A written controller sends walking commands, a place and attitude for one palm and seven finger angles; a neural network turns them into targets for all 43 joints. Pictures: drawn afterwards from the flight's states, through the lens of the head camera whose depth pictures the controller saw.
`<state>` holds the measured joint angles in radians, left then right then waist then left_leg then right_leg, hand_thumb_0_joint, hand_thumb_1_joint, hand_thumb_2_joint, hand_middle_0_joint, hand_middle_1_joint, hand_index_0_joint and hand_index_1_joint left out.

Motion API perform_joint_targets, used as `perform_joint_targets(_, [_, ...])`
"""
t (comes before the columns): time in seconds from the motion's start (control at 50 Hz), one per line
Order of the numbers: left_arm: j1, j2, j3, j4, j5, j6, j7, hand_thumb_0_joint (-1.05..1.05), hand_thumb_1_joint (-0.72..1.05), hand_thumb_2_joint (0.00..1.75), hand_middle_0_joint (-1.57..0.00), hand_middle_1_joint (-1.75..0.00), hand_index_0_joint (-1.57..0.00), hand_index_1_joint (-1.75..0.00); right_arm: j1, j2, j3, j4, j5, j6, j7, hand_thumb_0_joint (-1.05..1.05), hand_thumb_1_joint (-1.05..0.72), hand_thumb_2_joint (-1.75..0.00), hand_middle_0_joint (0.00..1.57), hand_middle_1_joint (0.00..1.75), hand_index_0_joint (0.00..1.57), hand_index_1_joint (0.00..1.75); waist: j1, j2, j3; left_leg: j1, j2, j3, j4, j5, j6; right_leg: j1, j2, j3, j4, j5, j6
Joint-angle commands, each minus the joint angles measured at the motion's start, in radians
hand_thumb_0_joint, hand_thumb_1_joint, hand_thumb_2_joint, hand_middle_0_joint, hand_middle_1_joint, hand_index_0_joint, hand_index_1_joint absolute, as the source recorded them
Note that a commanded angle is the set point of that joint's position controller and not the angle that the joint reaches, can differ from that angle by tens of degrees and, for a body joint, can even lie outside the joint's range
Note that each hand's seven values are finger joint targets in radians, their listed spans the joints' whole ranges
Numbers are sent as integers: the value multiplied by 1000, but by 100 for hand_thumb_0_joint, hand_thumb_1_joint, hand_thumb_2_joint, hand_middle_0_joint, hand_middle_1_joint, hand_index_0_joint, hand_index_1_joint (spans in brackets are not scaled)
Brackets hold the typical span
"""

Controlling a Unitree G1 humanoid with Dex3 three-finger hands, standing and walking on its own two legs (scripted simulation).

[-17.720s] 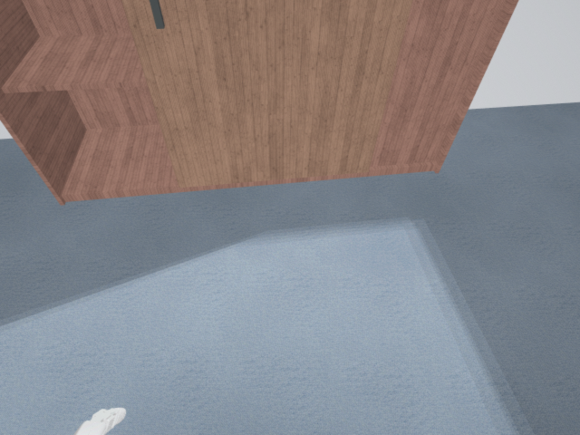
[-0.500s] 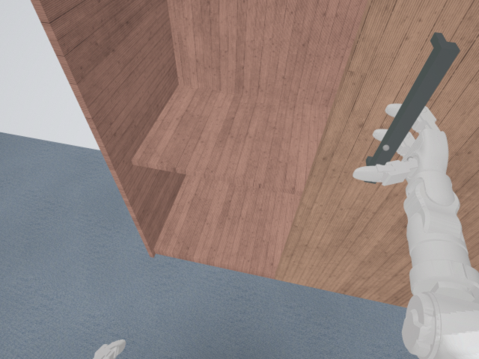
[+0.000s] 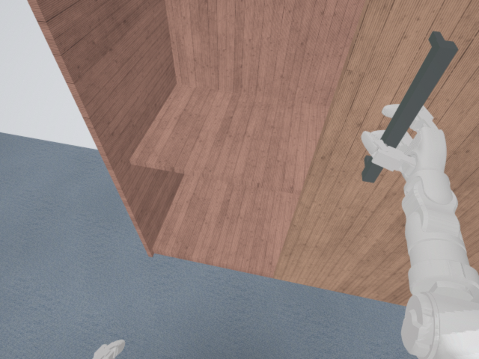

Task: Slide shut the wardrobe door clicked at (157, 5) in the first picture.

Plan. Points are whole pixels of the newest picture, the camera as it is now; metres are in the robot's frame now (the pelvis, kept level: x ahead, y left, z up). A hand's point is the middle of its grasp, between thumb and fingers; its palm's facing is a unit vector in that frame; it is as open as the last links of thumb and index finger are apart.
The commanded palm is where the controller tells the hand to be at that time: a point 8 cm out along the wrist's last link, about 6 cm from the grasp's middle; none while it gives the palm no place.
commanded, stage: grip the handle and tug to test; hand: right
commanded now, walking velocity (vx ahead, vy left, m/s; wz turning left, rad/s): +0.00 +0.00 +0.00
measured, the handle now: (396, 118) +0.50 -0.20 +0.17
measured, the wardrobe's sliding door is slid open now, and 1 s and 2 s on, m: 0.53 0.53 0.51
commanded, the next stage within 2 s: tug the door sideways, standing still in 0.88 s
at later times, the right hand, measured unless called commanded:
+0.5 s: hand (382, 145) +0.45 -0.17 +0.15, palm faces +0.11 +0.99 -0.01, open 5.8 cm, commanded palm +0.42 -0.22 +0.14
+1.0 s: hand (381, 145) +0.45 -0.17 +0.15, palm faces +0.10 +0.99 -0.01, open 5.8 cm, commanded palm +0.41 -0.21 +0.14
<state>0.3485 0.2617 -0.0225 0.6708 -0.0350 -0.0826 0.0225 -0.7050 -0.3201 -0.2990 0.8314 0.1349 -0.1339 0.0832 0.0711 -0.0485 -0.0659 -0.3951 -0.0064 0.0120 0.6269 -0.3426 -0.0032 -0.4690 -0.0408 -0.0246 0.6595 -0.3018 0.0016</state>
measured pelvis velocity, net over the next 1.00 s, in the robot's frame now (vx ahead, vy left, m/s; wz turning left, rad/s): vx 0.03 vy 0.00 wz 0.02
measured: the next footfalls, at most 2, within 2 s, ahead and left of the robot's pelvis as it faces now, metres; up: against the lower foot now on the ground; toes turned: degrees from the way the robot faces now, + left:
none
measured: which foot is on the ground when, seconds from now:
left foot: down 0.00-1.00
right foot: down 0.00-1.00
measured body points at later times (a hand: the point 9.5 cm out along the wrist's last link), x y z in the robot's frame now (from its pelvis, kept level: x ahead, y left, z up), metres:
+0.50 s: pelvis +0.00 +0.00 +0.00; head +0.03 +0.02 +0.45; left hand +0.08 +0.26 -0.12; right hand +0.44 -0.22 +0.15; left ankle -0.02 +0.12 -0.72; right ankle +0.02 -0.12 -0.72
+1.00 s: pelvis +0.03 +0.00 +0.00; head +0.05 +0.02 +0.45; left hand +0.12 +0.26 -0.11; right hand +0.44 -0.22 +0.15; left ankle -0.02 +0.12 -0.72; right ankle +0.02 -0.12 -0.72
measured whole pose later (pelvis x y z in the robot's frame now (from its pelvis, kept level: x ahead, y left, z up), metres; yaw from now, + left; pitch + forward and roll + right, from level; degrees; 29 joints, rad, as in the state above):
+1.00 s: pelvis +0.03 +0.00 +0.00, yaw +1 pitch +7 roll +1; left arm 0.33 0.26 -0.01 0.62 -0.04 -0.06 0.01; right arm -0.51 -0.29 -0.29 0.55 0.17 -0.03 0.06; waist 0.06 -0.05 -0.09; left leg -0.34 -0.01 -0.01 0.58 -0.36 0.00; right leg -0.40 -0.04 -0.05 0.62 -0.33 0.00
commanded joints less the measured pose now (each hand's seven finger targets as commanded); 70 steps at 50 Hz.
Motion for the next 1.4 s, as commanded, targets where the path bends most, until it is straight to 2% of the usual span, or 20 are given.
perform_joint_targets(0.0, [11,135,50,-103,-4,-42,10,0,90,90,-20,-30,-20,-30,-467,-208,-22,-237,14,-80,8,0,-81,-86,44,139,44,139,7,22,-312,31,-31,15,-78,339,19,240,30,23,-58,240,-34])
perform_joint_targets(0.12, [10,130,52,-104,-5,-41,9,0,90,90,-20,-30,-20,-30,-460,-204,-17,-256,13,-79,18,0,-90,-90,45,140,45,140,5,-6,-323,42,-28,12,-73,377,20,252,32,18,-53,275,-34])
perform_joint_targets(0.16, [13,135,54,-107,-3,-38,11,0,90,90,-20,-30,-20,-30,-420,-231,-45,-248,17,-75,16,0,-90,-90,45,140,45,140,-5,49,-325,63,-30,12,-76,389,19,233,31,18,-51,281,-37])
perform_joint_targets(0.26, [17,137,51,-100,-3,-32,14,0,90,90,-20,-30,-20,-30,-457,-242,-42,-226,7,-64,10,0,-90,-90,45,140,45,140,7,49,-300,48,-28,9,-82,362,17,212,33,17,-55,245,-40])
perform_joint_targets(0.34, [13,130,54,-105,-3,-34,11,0,90,90,-20,-30,-20,-30,-463,-211,-23,-264,7,-70,9,0,-90,-90,45,140,45,140,5,-18,-341,38,-27,11,-72,383,19,265,34,18,-48,286,-34])
perform_joint_targets(0.44, [13,132,54,-101,-4,-31,11,0,90,90,-20,-30,-20,-30,-483,-213,-18,-245,6,-72,8,0,-90,-90,45,140,45,140,13,29,-311,33,-27,13,-77,364,17,238,33,21,-52,255,-37])
perform_joint_targets(0.48, [4,128,52,-110,-5,-32,8,0,90,90,-20,-30,-20,-30,-442,-191,-5,-260,8,-73,11,0,-90,-90,45,140,45,140,4,-18,-333,45,-26,9,-74,377,20,252,37,15,-49,268,-36])
perform_joint_targets(0.56, [0,133,51,-120,-6,-27,8,0,90,90,-20,-30,-20,-30,-378,-208,-22,-261,15,-64,16,0,-90,-90,45,140,45,140,-7,68,-317,78,-27,10,-79,393,19,216,35,15,-54,265,-40])
perform_joint_targets(0.64, [-11,128,51,-130,-10,-27,8,0,90,90,-20,-30,-20,-30,-353,-172,-2,-280,20,-48,19,0,-90,-90,45,140,45,140,-10,19,-301,60,-27,14,-79,376,19,228,35,12,-61,255,-37])
perform_joint_targets(0.74, [-21,124,55,-144,-11,-26,5,0,90,90,-20,-30,-20,-30,-257,-155,0,-350,25,-28,15,0,-90,-90,45,140,45,140,-30,12,-335,91,-26,20,-70,426,21,257,32,11,-60,321,-33])
perform_joint_targets(0.8, [-28,130,56,-152,-10,-23,4,0,90,90,-20,-30,-20,-30,-188,-190,-41,-385,34,-11,10,0,-90,-90,45,140,45,140,-44,66,-335,135,-25,17,-72,481,18,239,33,4,-63,343,-38])
perform_joint_targets(0.84, [-43,122,56,-163,-13,-22,3,0,90,90,-20,-30,-20,-30,-143,-166,-25,-438,36,1,16,0,-90,-90,45,140,45,140,-50,15,-336,146,-22,17,-68,520,19,258,32,-3,-63,388,-35])
perform_joint_targets(0.92, [-52,117,58,-175,-13,-23,-1,0,90,90,-20,-30,-20,-30,-87,-135,-8,-535,44,26,11,0,-90,-90,45,140,45,140,-54,14,-354,165,-20,23,-63,588,15,293,28,-3,-57,480,-33])
perform_joint_targets(0.96, [-55,121,59,-175,-10,-21,-1,0,90,90,-20,-30,-20,-30,-28,-171,-40,-567,45,37,4,0,-90,-90,45,140,45,140,-68,33,-351,187,-18,24,-63,617,16,290,23,-3,-57,525,-32])
perform_joint_targets(0.98, [-59,115,55,-174,-14,-21,-1,0,90,90,-20,-30,-20,-30,-98,-101,27,-585,45,46,2,0,-90,-90,45,140,45,140,-39,17,-334,159,-18,26,-66,615,12,303,24,-2,-57,529,-32])
perform_joint_targets(1.04, [-41,119,61,-131,-12,-15,11,0,90,90,-20,-30,-20,-30,-272,-108,38,-534,30,66,-22,0,-90,-90,45,140,45,140,-1,-12,-299,82,-22,25,-74,563,11,327,20,9,-43,510,-28])
perform_joint_targets(1.06, [-30,122,60,-114,-7,-12,14,0,90,90,-20,-30,-20,-30,-344,-114,43,-516,22,68,-32,0,-90,-90,45,140,45,140,19,33,-285,70,-22,26,-79,564,10,321,22,13,-37,503,-32])
perform_joint_targets(1.14, [-20,110,63,-95,-3,-15,10,0,90,90,-20,-30,-20,-30,-370,-15,119,-475,8,66,-45,0,-90,-90,45,140,45,140,18,-38,-343,26,-21,36,-64,521,15,382,21,35,-25,551,-19])
perform_joint_targets(1.3, [-23,109,62,-68,1,-34,-7,0,90,90,-20,-30,-20,-30,-483,116,240,-391,-1,7,-60,0,-90,-90,45,140,45,140,48,22,-348,-25,-27,44,-66,416,20,377,25,59,-27,407,-20])
perform_joint_targets(1.38, [-23,108,58,-59,2,-54,-13,0,90,90,-20,-30,-20,-30,-560,161,290,-374,-5,-28,-66,0,-90,-90,45,140,45,140,56,-14,-342,-57,-28,45,-68,341,26,371,30,71,-33,328,-19])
